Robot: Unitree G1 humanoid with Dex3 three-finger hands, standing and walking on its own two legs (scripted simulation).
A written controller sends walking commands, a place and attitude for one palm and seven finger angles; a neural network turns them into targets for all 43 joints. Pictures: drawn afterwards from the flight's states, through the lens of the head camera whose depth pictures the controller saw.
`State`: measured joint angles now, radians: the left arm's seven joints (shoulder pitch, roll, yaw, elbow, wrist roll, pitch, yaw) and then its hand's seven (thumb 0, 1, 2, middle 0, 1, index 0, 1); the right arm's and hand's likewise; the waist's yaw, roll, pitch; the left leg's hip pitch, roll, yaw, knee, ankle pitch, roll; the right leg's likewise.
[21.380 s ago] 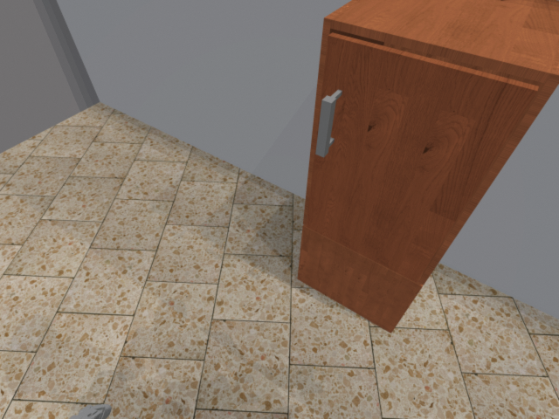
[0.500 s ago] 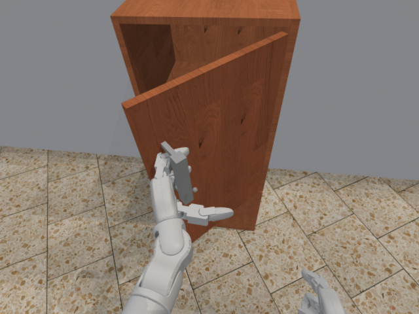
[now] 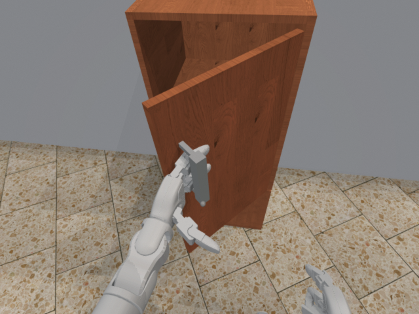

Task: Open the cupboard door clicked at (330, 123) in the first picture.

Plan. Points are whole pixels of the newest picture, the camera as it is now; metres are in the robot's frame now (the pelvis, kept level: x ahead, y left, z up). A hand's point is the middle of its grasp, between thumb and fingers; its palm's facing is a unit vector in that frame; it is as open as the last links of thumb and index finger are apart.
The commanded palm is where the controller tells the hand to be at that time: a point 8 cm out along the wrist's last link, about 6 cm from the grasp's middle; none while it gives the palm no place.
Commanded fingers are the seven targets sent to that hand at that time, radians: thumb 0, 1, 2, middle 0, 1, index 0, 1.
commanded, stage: slide the hand sideways off the handle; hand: left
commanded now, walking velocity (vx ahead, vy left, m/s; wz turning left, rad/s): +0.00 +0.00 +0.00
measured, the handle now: (193, 173) +0.36 +0.06 +0.08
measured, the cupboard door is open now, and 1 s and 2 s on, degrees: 49 48 48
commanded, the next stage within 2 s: draw the hand back to the body in 0.98 s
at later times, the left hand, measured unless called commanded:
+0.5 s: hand (186, 217) +0.27 +0.06 +0.07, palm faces -0.19 -0.98 -0.03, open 16.2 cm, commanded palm +0.25 +0.13 +0.07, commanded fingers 0.00 -0.50 0.30 -0.15 -0.30 -0.15 -0.30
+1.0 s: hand (152, 241) +0.23 +0.11 +0.07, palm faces -0.13 -0.99 -0.06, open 16.3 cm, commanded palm +0.21 +0.17 +0.07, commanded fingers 0.00 -0.50 0.30 -0.15 -0.30 -0.15 -0.30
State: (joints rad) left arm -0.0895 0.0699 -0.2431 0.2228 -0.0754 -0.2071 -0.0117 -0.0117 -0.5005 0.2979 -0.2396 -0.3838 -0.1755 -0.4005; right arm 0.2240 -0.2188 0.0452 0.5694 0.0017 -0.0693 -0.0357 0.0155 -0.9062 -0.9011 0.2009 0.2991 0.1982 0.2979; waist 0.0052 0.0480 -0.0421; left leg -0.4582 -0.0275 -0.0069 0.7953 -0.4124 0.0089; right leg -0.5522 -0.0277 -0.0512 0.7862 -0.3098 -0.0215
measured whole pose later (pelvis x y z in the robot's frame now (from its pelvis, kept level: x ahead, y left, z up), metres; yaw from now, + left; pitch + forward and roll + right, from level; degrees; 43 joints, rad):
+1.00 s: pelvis +0.02 -0.01 -0.02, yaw +0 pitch +8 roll +0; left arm 0.48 0.18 -0.02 -0.27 -0.17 -0.22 -0.20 -0.01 -0.50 0.30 -0.16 -0.30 -0.17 -0.30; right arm 0.26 -0.25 0.04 0.47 0.01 -0.18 -0.04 0.02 -0.90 -0.90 0.20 0.30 0.20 0.30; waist 0.01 0.05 -0.08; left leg -0.54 0.00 -0.03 0.92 -0.51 -0.01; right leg -0.63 0.00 -0.08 0.90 -0.40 -0.04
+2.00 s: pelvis +0.04 +0.02 +0.03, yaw -1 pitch -3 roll -1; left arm 0.52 0.31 0.18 -0.41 -0.01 -0.09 0.11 0.00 0.11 0.56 -0.18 -0.30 -0.18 -0.30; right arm 0.23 -0.22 0.05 0.63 -0.01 -0.18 -0.10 0.02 -0.90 -0.90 0.20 0.30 0.20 0.30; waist 0.06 0.06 0.02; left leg -0.12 -0.01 0.01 0.51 -0.35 0.03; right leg -0.21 -0.01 -0.03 0.49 -0.23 0.01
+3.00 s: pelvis +0.02 +0.01 +0.04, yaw -4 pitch -1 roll -1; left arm 0.50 0.36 0.38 -0.38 -0.02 -0.18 0.11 0.01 0.89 0.90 -0.21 -0.30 -0.21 -0.30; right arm 0.17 -0.24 0.01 0.60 0.00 -0.09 -0.08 0.02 -0.90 -0.90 0.20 0.30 0.20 0.30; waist 0.01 0.06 0.02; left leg -0.14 0.01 0.05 0.42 -0.27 0.01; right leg -0.23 0.03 0.00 0.36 -0.12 -0.01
